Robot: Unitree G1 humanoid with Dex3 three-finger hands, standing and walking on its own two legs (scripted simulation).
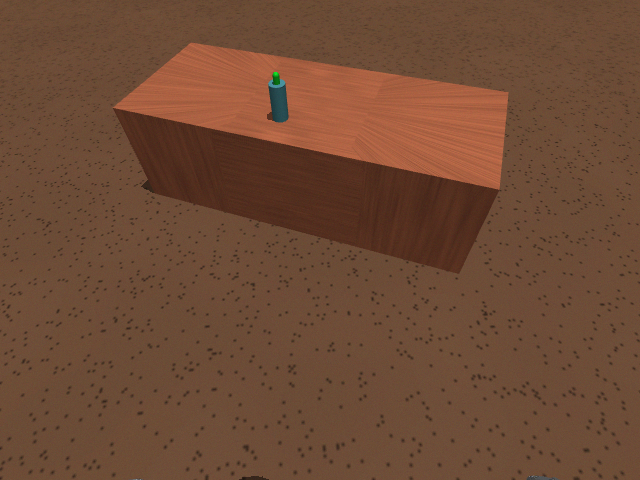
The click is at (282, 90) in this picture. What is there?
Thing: necked bottle
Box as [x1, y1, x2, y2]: [268, 72, 288, 122]
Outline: 274,72 273,79 269,81 268,85 272,116 275,121 280,122 286,120 288,117 284,81 278,77 278,73
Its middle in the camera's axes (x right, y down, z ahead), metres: -0.14 -0.49 +1.31
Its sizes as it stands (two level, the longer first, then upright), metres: 0.057 0.057 0.170
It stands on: a support 0.45 m high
